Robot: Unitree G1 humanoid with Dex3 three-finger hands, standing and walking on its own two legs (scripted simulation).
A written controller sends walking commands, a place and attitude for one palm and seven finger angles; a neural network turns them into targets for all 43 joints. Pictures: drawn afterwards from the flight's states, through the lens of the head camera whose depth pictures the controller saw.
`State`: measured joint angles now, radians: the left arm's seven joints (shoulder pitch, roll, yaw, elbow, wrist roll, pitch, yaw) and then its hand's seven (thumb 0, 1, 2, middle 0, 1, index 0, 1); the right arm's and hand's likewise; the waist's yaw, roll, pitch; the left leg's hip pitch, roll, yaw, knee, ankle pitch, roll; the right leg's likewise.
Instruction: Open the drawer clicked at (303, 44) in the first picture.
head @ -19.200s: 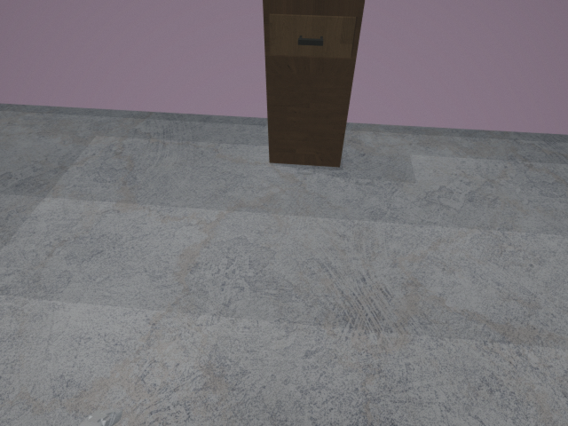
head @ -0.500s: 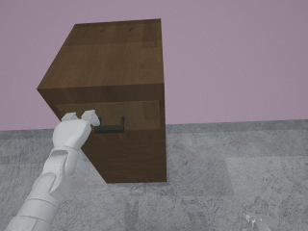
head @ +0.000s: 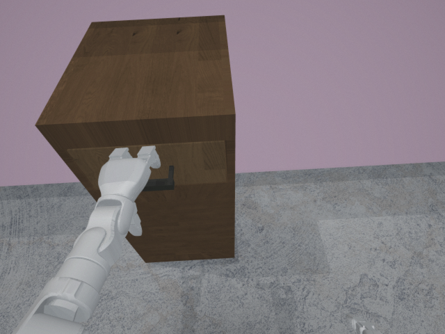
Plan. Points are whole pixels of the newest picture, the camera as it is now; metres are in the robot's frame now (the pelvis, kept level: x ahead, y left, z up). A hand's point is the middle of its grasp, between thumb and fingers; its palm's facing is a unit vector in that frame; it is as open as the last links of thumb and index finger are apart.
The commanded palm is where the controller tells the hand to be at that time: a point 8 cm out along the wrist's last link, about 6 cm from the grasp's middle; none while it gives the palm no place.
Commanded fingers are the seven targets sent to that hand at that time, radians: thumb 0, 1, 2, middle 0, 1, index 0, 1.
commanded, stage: move the hooked fingers above the handle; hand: left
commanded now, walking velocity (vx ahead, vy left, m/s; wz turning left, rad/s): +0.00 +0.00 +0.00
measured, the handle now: (152, 177) +0.46 +0.20 -0.06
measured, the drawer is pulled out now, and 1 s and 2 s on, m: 0.00 0.00 0.00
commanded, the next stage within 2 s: none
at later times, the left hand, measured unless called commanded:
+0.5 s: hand (151, 181) +0.42 +0.18 -0.01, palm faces +0.01 -0.07 -1.00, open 13.8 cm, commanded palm +0.40 +0.20 +0.05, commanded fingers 0.00 -0.50 0.30 -0.30 -1.20 -0.30 -1.20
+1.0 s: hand (152, 188) +0.40 +0.18 -0.01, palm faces -0.03 -0.08 -1.00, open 13.8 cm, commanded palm +0.39 +0.20 +0.06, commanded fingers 0.00 -0.50 0.30 -0.30 -1.20 -0.30 -1.20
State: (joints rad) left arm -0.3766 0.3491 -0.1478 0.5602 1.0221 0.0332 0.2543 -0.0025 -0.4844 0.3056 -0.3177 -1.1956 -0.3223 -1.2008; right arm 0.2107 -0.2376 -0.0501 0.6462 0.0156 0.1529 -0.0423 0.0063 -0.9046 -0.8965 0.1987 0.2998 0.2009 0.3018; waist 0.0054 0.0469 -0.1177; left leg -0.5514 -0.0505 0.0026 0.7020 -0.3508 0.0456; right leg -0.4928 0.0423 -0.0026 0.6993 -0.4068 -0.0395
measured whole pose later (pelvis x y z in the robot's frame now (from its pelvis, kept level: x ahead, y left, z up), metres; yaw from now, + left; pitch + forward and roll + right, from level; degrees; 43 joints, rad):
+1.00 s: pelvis -0.02 +0.01 -0.01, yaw +0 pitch +16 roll -1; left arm -0.58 0.32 -0.15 0.89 1.06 -0.03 0.40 0.00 -0.49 0.31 -0.32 -1.20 -0.33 -1.20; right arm 0.30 -0.25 -0.08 0.68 0.00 0.12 -0.03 0.00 -0.90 -0.90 0.20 0.30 0.20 0.30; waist -0.05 0.05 -0.16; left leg -0.71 -0.04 0.00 0.80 -0.36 0.05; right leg -0.64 0.05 -0.01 0.78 -0.41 -0.03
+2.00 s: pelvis -0.01 +0.00 +0.00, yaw -1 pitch +14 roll +0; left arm -0.56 0.32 -0.11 0.92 1.03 0.13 0.32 0.00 -0.48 0.31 -0.33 -1.21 -0.34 -1.23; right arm 0.29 -0.21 -0.03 0.65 0.02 0.18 -0.04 0.00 -0.90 -0.90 0.20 0.30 0.20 0.30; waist -0.05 0.05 -0.16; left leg -0.63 -0.03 0.02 0.74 -0.35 0.05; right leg -0.57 0.06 0.01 0.73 -0.39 -0.04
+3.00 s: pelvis +0.00 +0.01 -0.01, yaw +0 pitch +14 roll -1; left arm -0.54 0.29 -0.19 0.80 1.03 0.02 0.33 0.00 -0.48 0.31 -0.32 -1.20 -0.32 -1.20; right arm 0.27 -0.24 -0.07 0.68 0.01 0.14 -0.04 0.01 -0.90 -0.90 0.20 0.30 0.20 0.30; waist -0.05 0.05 -0.16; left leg -0.65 -0.04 0.00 0.77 -0.37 0.05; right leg -0.58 0.05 -0.01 0.74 -0.41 -0.03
